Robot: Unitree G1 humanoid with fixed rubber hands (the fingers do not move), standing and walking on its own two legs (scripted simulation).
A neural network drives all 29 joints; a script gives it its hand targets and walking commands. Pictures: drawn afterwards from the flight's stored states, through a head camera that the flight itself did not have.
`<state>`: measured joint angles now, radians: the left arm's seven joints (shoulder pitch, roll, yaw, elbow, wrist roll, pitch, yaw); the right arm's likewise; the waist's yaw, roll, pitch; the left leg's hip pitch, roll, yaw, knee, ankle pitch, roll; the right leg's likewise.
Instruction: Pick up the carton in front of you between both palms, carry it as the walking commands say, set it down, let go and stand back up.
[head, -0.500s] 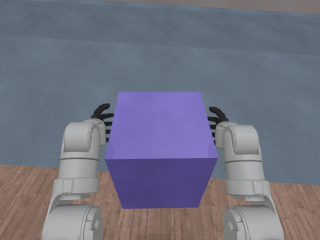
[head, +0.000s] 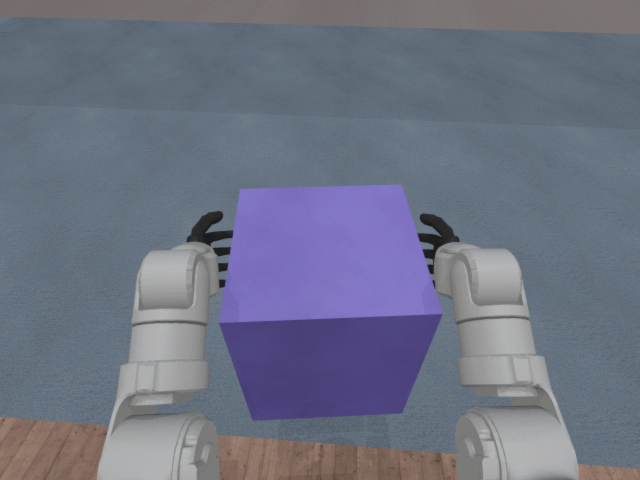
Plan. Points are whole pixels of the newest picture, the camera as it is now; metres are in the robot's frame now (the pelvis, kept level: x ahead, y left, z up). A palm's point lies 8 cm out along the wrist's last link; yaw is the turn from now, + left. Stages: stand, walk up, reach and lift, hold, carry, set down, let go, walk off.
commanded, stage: carry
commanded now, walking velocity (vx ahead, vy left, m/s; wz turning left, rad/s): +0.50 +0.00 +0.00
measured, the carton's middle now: (324, 306) +0.35 -0.01 +0.04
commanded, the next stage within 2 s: none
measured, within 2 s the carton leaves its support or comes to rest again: neither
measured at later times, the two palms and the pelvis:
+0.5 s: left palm (209, 140) +0.65 +0.18 +0.11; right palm (379, 137) +0.65 -0.12 +0.11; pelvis +0.30 +0.02 -0.03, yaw -2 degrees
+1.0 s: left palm (245, 73) +0.95 +0.15 +0.10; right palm (376, 75) +0.94 -0.15 +0.10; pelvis +0.58 +0.01 -0.03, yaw +0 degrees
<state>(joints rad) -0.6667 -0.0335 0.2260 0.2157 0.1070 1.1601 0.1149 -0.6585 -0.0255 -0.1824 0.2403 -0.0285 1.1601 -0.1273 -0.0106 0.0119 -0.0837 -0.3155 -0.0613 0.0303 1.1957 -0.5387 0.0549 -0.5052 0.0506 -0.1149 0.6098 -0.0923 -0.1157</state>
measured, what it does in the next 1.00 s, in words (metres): goes down: left foot, then right foot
